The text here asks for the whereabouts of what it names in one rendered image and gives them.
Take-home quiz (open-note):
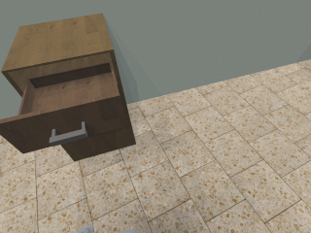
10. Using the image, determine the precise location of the cabinet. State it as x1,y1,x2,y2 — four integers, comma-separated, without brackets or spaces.
1,13,136,162

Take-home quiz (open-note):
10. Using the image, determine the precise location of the handle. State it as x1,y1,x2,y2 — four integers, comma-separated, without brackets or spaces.
49,121,87,147

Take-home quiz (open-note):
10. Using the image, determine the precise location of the drawer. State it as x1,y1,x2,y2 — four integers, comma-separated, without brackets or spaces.
0,61,128,154

